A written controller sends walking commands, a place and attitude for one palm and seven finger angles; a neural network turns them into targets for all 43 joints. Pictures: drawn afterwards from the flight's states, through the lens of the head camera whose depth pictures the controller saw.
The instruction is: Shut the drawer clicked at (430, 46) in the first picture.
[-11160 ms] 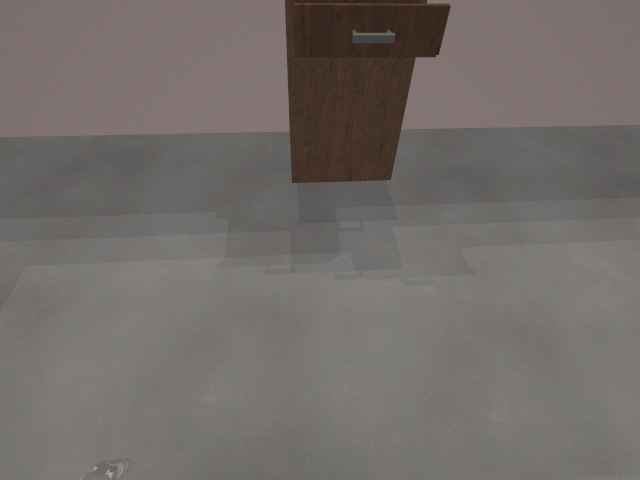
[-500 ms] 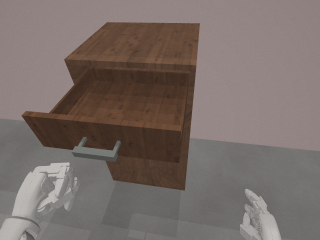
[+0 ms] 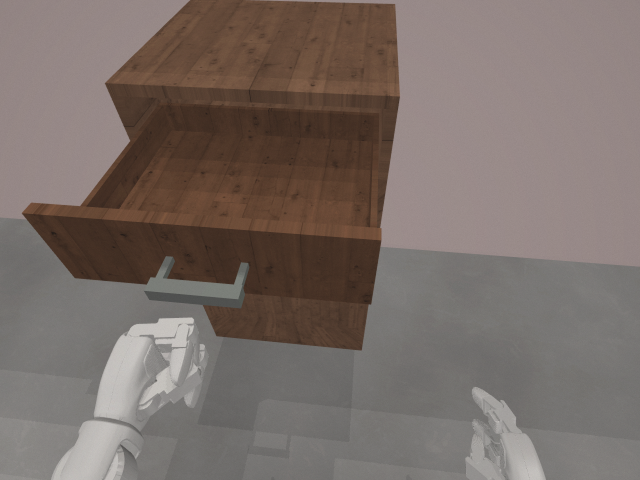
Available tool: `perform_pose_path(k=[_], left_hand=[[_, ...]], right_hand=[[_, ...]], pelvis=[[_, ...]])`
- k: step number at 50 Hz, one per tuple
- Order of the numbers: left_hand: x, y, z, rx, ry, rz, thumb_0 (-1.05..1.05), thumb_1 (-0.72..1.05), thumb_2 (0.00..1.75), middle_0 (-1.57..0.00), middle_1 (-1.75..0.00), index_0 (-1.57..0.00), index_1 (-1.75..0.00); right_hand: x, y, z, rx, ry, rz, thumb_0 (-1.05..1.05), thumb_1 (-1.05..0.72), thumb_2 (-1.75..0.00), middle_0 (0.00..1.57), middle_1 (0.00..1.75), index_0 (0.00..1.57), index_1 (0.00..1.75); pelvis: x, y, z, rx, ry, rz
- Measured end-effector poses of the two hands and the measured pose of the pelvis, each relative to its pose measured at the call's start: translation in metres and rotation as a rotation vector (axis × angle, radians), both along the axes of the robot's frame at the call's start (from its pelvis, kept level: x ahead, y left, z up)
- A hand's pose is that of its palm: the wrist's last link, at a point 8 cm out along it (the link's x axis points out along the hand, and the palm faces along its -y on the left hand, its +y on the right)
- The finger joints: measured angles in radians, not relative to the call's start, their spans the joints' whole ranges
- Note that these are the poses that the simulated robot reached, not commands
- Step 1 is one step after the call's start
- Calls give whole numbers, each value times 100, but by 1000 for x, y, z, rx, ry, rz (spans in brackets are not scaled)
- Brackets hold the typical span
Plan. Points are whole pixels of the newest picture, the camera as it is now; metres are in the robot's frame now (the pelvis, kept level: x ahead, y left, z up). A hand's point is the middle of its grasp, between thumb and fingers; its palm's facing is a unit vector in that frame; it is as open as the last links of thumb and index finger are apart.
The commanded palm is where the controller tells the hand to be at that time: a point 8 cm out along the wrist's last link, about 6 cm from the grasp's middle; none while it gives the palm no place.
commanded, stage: bring the fist close to the handle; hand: left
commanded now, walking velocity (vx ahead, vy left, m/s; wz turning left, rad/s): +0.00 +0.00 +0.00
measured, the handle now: (200, 279) +0.35 +0.18 +0.07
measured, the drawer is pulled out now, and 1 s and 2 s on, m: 0.29 0.29 0.18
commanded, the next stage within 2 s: push the drawer shut in 0.68 s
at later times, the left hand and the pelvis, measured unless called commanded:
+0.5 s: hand (218, 356) +0.24 +0.13 +0.07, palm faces -0.05 -1.00 -0.06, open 3.3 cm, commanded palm +0.22 +0.19 +0.07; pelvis +0.00 -0.01 -0.01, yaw -1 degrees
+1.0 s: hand (227, 351) +0.25 +0.13 +0.06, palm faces -0.07 -1.00 -0.06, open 3.3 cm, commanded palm +0.24 +0.19 +0.07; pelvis +0.00 -0.03 -0.01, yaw +0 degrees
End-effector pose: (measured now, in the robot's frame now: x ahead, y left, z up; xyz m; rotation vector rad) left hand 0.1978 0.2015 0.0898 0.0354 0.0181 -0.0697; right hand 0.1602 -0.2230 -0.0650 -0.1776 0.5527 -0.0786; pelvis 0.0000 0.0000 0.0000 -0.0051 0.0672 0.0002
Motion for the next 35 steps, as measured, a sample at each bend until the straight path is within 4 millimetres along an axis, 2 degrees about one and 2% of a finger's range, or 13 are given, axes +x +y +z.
perform_pose_path(k=[9,19,26,35], left_hand=[[12,-4,-15,1,-10,7,2,90,90,-140,-160,-140,-160],[29,-14,-32,14,2,-1,2,90,90,-140,-160,-140,-160],[24,-15,-15,25,-51,19,2,90,90,-140,-160,-140,-160],[18,-16,-31,30,22,25,2,90,90,-140,-160,-140,-160]], right_hand=[[-10,2,-13,-3,61,0,2,-90,-90,21,30,20,30],[-16,-11,-24,-10,112,-21,2,-90,-90,21,30,20,30],[-15,-22,-24,6,105,-36,2,-90,-90,21,30,20,30],[-9,-38,-23,-11,106,-36,1,-90,-90,21,30,20,30]], pelvis=[[-5,3,-7,-2,30,-1],[-8,-4,-14,3,61,-6],[-3,-12,-12,7,60,-9],[-4,-23,-13,11,58,-2]])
